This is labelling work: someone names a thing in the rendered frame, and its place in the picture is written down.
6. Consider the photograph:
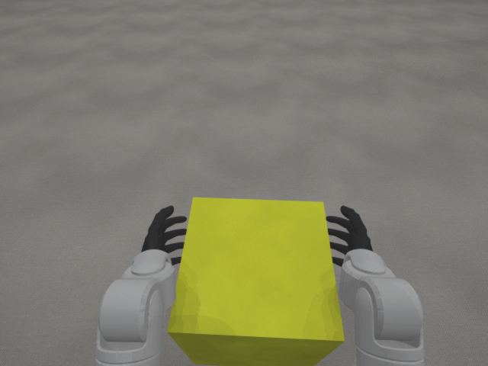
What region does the left robot forearm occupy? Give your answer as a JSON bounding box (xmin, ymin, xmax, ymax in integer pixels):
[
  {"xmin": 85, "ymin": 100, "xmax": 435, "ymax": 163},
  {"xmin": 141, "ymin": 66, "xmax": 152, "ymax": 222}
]
[{"xmin": 95, "ymin": 249, "xmax": 176, "ymax": 366}]

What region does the robot left hand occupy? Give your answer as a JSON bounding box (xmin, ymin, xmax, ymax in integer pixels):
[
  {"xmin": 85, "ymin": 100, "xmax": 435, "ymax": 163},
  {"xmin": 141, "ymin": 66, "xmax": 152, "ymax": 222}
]
[{"xmin": 141, "ymin": 206, "xmax": 187, "ymax": 265}]

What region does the robot right hand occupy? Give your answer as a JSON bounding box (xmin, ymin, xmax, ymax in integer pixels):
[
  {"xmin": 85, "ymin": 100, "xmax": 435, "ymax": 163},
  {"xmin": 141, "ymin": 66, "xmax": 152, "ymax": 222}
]
[{"xmin": 326, "ymin": 206, "xmax": 373, "ymax": 267}]

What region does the carton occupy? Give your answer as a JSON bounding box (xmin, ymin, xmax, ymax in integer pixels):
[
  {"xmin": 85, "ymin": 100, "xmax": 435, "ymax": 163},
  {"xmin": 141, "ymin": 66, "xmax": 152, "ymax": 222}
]
[{"xmin": 167, "ymin": 197, "xmax": 345, "ymax": 366}]

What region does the right robot forearm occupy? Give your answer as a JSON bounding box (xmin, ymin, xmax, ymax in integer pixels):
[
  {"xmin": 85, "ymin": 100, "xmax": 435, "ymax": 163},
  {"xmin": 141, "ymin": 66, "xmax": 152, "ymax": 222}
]
[{"xmin": 339, "ymin": 249, "xmax": 425, "ymax": 366}]

